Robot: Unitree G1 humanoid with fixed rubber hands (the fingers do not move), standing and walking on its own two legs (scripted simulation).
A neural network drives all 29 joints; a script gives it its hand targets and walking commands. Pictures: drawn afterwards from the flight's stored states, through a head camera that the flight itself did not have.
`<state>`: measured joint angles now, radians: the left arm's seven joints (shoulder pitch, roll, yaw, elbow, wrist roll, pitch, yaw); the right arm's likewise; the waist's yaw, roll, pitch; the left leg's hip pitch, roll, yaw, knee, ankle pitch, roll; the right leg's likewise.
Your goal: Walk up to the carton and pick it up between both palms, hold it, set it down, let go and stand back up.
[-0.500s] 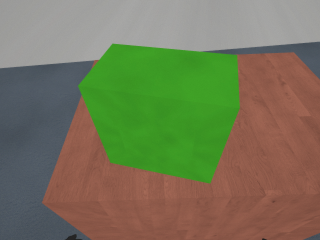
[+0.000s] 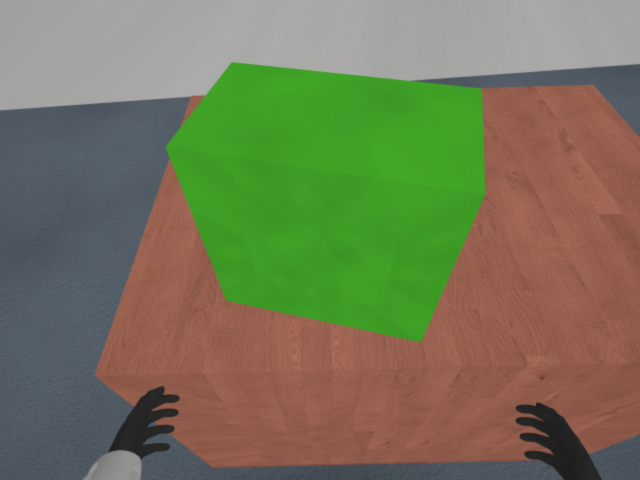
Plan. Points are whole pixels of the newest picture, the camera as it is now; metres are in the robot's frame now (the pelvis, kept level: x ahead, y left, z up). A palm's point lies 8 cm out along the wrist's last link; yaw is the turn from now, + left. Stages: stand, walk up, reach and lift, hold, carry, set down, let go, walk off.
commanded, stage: reach and lift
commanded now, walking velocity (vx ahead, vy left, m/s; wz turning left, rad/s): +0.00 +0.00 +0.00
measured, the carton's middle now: (332, 212) +0.43 +0.02 +0.09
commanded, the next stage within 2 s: none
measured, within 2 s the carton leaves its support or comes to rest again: neither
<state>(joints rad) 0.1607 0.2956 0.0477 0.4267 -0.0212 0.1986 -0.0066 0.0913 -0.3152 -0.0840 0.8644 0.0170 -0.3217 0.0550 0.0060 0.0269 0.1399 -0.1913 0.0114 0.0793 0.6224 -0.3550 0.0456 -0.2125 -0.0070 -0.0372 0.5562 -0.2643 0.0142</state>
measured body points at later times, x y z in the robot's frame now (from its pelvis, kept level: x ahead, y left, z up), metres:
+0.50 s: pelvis -0.03 -0.03 +0.00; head -0.11 -0.07 +0.44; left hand +0.17 +0.26 +0.02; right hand +0.14 -0.24 -0.04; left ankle +0.00 +0.08 -0.73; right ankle +0.02 -0.13 -0.73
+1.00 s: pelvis -0.01 -0.03 +0.01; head -0.01 -0.04 +0.46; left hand +0.20 +0.27 +0.05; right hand +0.20 -0.21 +0.01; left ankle -0.01 +0.08 -0.73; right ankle +0.02 -0.13 -0.73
